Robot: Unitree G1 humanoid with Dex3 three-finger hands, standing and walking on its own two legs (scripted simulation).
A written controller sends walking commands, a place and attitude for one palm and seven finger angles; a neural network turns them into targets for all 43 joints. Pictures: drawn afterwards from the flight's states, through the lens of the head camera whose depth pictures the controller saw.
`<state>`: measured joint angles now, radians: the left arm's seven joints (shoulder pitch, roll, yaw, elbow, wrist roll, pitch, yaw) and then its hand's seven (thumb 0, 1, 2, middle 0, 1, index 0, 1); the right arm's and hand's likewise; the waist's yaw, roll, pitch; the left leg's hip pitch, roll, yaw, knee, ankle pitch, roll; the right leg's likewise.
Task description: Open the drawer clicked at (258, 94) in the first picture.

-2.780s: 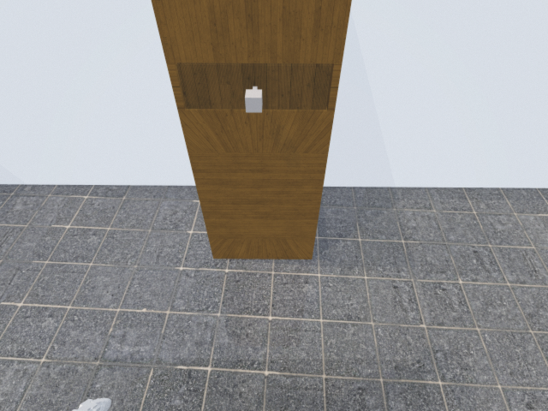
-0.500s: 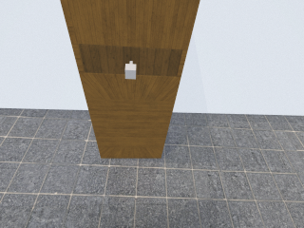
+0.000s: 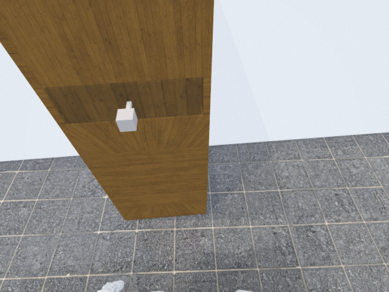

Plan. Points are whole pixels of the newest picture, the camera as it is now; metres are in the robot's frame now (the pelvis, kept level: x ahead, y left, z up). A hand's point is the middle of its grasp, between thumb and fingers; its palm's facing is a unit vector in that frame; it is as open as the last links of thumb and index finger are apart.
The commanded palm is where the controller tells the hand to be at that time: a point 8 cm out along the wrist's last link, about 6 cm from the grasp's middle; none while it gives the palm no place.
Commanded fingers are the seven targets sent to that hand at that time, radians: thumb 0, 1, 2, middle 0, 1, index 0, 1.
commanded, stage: come to a stop and stand still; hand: left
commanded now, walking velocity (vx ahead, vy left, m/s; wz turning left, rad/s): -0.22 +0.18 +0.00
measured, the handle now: (127, 114) +0.52 +0.18 +0.05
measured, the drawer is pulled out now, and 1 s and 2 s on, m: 0.00 0.00 0.00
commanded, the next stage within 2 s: look again from close up in 1.34 s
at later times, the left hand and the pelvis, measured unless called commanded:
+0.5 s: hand out of the picture -0.04 +0.26 -0.17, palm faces +0.08 -0.98 -0.21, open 7.4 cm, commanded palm none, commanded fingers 0.00 0.90 0.90 -0.20 -0.30 -0.20 -0.30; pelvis -0.03 +0.07 +0.01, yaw +0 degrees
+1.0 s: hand out of the picture -0.09 +0.20 -0.17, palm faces +0.03 -0.99 -0.15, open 7.4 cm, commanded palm none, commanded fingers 0.00 0.90 0.90 -0.20 -0.30 -0.20 -0.30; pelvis -0.07 +0.05 +0.01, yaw +0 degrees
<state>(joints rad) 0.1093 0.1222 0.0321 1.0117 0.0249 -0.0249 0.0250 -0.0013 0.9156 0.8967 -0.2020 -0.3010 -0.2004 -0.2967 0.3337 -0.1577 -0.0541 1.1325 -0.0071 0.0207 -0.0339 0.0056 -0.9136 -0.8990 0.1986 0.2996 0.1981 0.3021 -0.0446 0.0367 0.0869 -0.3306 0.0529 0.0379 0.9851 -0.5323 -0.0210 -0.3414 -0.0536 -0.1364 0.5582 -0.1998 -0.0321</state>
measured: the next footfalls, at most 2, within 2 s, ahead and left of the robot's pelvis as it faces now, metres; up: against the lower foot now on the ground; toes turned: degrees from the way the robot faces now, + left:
left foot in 0.24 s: +0.03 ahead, +0.13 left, +0.00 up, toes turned +3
right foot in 0.62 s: -0.02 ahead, -0.06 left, +0.00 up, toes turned -1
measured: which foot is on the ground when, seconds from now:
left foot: up 0.00-0.22, down 0.24-1.00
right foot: down 0.00-0.26, up 0.28-0.60, down 0.62-1.00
